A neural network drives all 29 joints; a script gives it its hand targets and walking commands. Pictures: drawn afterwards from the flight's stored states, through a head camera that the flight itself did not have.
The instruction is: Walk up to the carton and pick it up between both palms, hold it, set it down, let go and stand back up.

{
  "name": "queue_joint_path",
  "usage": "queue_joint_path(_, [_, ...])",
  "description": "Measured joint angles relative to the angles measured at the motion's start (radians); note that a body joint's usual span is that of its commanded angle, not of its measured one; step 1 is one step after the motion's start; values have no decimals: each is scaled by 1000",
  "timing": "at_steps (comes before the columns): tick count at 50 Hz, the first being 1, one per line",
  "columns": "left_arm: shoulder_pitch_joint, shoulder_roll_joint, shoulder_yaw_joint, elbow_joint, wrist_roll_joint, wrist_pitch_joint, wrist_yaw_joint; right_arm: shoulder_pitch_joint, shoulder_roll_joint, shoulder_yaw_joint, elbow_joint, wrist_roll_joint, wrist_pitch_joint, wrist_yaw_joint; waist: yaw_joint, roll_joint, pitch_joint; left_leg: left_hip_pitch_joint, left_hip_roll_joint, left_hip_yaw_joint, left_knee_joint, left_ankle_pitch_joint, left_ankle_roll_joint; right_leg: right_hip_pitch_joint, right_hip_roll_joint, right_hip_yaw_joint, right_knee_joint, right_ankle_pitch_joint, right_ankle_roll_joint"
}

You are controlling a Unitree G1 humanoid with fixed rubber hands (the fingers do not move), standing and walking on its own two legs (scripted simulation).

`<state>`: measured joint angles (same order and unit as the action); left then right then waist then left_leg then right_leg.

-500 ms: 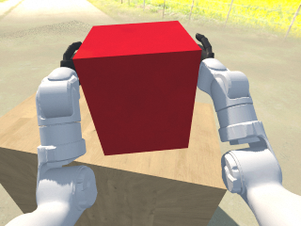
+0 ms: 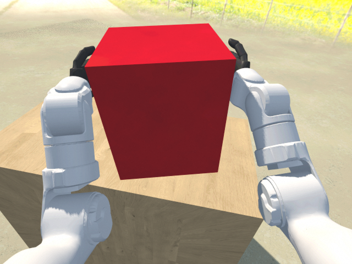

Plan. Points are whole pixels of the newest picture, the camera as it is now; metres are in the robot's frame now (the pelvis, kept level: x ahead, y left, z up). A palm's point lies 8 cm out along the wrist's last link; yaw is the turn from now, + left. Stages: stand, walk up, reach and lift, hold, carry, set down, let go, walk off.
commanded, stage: hold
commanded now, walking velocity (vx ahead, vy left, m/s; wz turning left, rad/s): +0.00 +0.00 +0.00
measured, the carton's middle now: (164, 101) +0.38 +0.00 +0.25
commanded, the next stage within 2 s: none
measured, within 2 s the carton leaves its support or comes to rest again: neither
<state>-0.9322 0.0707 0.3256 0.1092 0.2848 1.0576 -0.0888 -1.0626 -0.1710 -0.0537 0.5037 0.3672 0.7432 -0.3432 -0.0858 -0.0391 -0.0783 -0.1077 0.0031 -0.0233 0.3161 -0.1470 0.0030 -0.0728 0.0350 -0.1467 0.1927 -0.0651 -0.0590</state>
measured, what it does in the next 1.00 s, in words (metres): stands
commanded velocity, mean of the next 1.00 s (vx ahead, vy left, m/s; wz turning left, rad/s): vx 0.00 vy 0.00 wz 0.00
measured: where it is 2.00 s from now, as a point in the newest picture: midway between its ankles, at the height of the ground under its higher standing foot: outside the picture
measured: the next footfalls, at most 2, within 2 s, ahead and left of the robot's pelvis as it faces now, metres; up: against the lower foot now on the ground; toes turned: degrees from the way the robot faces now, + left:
none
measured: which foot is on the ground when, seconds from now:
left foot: down 0.00-1.00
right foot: down 0.00-1.00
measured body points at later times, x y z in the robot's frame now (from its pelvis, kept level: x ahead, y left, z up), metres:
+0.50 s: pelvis +0.01 +0.00 +0.00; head -0.05 +0.02 +0.45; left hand +0.38 +0.16 +0.30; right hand +0.39 -0.15 +0.32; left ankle +0.02 +0.11 -0.75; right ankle +0.04 -0.08 -0.75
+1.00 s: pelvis +0.00 +0.00 +0.00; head -0.05 +0.02 +0.45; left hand +0.38 +0.16 +0.30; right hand +0.39 -0.15 +0.31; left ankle +0.02 +0.11 -0.75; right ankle +0.04 -0.08 -0.75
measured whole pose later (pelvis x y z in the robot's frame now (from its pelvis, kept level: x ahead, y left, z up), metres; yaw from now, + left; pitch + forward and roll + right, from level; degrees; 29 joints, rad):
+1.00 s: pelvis +0.00 +0.00 +0.00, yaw +0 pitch -4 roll -1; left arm -0.93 0.07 0.34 0.11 0.29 1.06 -0.10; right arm -1.05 -0.16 -0.05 0.50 0.37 0.74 -0.35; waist -0.08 -0.04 -0.07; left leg -0.09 0.00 -0.02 0.32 -0.16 0.00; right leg -0.06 0.04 -0.14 0.20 -0.08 -0.06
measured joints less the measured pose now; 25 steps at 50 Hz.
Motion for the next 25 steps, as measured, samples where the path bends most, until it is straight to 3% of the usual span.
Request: queue_joint_path(25, [15,-13,8,-16,12,-4,-9,23,-9,26,-21,12,-4,-5,8,21,-2,32,1,6,-16,-4,1,29,2,8,-15,-1,2])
